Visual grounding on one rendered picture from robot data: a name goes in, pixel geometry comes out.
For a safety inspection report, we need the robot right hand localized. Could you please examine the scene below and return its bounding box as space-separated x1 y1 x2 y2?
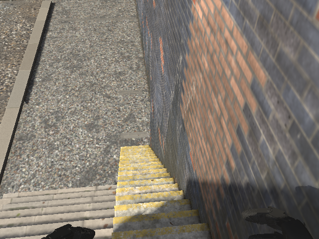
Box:
241 206 313 239

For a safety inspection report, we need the robot left hand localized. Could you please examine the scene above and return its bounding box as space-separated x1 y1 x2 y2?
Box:
41 224 96 239

